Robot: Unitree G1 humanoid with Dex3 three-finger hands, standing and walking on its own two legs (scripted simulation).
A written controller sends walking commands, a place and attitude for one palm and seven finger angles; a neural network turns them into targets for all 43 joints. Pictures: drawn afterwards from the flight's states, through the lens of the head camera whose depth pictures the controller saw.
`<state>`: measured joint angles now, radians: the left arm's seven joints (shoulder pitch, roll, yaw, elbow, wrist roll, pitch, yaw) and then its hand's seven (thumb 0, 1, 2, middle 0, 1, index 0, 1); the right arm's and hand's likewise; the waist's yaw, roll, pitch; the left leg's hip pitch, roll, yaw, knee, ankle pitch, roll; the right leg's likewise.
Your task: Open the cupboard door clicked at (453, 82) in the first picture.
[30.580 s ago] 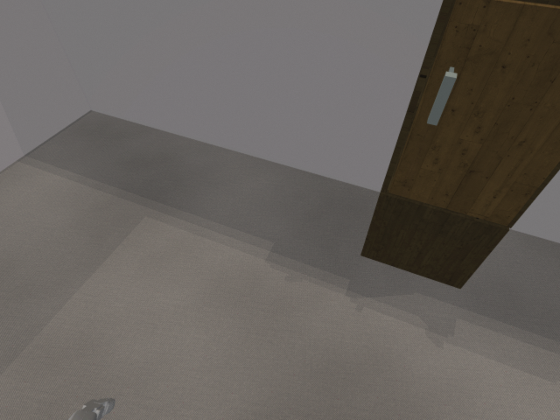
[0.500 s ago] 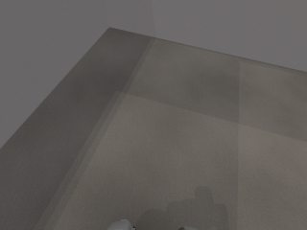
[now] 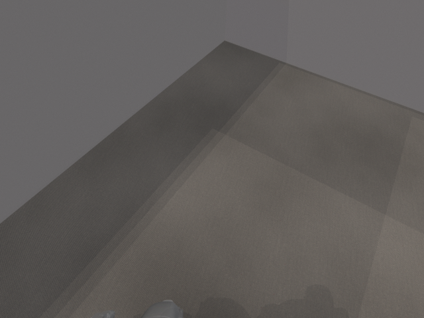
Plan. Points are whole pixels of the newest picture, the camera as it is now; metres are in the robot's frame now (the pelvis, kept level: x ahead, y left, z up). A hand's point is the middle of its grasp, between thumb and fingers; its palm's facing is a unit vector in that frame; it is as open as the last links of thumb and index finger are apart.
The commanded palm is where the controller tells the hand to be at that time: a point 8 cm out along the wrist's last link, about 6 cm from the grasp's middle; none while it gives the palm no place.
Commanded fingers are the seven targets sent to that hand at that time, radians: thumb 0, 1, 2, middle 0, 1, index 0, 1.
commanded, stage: turn to face it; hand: left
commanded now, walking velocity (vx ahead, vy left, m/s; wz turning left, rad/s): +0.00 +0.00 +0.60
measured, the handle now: out of the picture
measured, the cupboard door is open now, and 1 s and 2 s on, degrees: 47 47 47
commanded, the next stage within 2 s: none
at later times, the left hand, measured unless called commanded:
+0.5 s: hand out of the picture +0.06 +0.21 -0.16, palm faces +0.28 -0.91 -0.32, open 7.4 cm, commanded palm none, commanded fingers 0.00 0.90 0.90 -0.20 -0.30 -0.20 -0.30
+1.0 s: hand out of the picture -0.01 +0.21 -0.17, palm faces +0.57 -0.78 -0.25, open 7.4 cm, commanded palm none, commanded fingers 0.00 0.90 0.90 -0.20 -0.30 -0.20 -0.30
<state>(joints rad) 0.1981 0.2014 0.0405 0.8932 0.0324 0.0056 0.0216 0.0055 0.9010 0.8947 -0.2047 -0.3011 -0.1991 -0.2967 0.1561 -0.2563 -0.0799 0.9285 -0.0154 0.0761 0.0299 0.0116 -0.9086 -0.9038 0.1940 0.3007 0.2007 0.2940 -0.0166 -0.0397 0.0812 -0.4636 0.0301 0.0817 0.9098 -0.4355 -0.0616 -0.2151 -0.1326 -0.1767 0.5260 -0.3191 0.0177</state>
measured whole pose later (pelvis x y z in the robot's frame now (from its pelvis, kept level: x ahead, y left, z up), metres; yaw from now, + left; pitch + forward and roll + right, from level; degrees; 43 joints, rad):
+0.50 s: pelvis +0.02 -0.03 -0.01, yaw +17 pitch +1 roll +1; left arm 0.16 0.24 0.05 0.85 0.03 0.02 0.02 0.01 0.90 0.89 -0.20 -0.30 -0.20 -0.30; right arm 0.16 -0.25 -0.07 0.91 -0.02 0.08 0.02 0.01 -0.90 -0.90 0.20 0.30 0.21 0.29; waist -0.01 0.03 0.09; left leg -0.45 -0.03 -0.08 0.85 -0.46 -0.02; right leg -0.32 -0.06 -0.06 0.62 -0.31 0.01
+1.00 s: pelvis +0.04 -0.02 +0.00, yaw +34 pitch +1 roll -1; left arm 0.15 0.27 0.07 0.89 0.02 0.06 0.01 0.01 0.90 0.89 -0.20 -0.30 -0.20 -0.30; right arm 0.15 -0.22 -0.04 0.90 -0.02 0.03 0.00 0.01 -0.90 -0.90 0.20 0.30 0.21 0.29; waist 0.01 -0.04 0.11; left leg -0.30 -0.01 -0.01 0.53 -0.25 0.03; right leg -0.49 -0.09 -0.02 1.07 -0.43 0.08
